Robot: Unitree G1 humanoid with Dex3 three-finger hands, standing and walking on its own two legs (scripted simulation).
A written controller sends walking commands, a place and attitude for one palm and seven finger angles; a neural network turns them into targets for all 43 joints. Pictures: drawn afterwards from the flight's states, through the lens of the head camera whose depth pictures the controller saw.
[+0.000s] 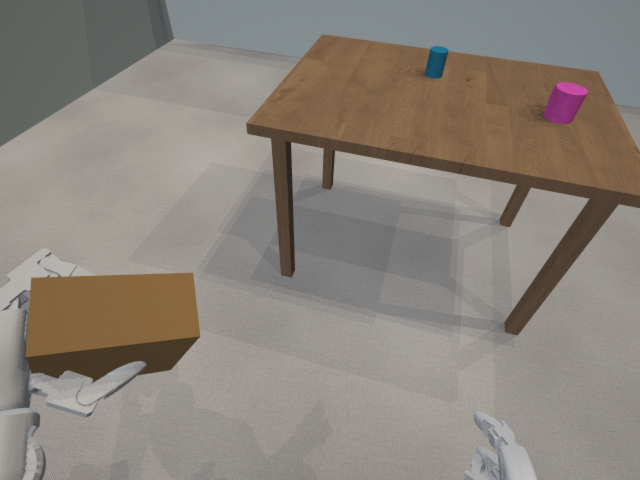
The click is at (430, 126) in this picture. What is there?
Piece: table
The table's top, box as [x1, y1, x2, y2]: [246, 34, 639, 207]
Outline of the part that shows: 246,123 247,133 639,207 639,152 597,71 448,51 442,76 440,78 435,79 429,78 424,74 429,49 427,48 322,34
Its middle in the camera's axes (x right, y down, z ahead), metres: +0.39 -0.44 +1.23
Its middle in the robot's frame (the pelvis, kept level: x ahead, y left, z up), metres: +1.23 -0.32 -0.08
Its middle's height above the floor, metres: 0.69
